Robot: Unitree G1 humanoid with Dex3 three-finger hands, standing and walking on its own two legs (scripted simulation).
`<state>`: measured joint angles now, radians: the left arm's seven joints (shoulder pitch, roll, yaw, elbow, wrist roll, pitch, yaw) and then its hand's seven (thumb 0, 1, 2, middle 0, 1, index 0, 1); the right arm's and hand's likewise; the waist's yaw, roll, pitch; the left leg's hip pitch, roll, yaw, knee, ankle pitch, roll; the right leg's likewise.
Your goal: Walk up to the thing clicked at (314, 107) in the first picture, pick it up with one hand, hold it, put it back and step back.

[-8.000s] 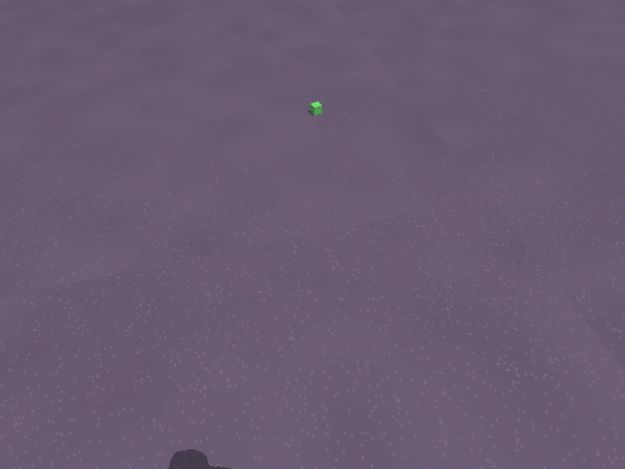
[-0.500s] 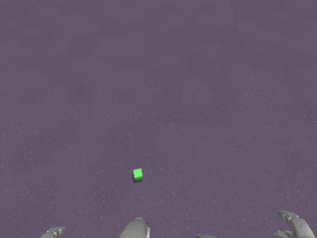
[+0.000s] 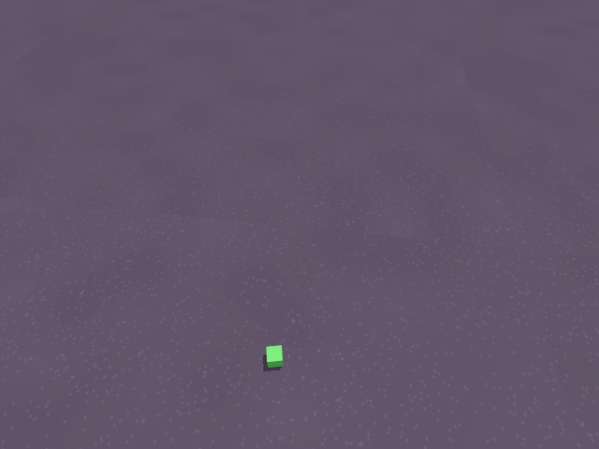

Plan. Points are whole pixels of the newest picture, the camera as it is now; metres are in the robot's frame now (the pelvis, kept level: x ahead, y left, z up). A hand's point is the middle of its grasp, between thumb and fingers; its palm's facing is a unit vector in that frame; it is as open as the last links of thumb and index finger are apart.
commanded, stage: walk up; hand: left
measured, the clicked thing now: (274, 356) +0.51 +0.14 -0.74
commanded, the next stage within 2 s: none
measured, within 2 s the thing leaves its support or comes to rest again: neither
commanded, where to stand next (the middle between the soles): +0.10 -0.02 m, yaw -6 degrees
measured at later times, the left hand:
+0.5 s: hand out of the picture +0.12 +0.28 -0.15, palm faces -0.04 -0.90 -0.43, open 7.4 cm
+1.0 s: hand out of the picture +0.06 +0.28 -0.16, palm faces -0.07 -0.93 -0.36, open 7.4 cm
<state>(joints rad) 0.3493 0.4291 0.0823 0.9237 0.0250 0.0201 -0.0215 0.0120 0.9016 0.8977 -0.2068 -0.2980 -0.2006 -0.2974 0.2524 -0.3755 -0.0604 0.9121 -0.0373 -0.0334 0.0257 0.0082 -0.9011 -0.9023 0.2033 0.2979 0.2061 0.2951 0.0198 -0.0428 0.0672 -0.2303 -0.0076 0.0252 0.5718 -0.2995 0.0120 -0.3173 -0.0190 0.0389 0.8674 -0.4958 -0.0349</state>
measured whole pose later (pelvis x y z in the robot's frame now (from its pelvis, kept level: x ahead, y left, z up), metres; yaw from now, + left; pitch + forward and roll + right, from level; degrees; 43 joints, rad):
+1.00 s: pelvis +0.00 +0.01 -0.01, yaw -4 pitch -4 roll -1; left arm 0.26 0.39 0.03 0.93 0.00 0.00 -0.01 0.01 0.90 0.90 -0.21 -0.30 -0.20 -0.30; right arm 0.20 -0.45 -0.06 0.91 -0.01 -0.01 0.00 0.01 -0.90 -0.90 0.20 0.30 0.20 0.29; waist 0.02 0.01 0.12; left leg -0.36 0.03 -0.01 0.65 -0.21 0.02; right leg -0.25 0.00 0.02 0.66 -0.35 0.02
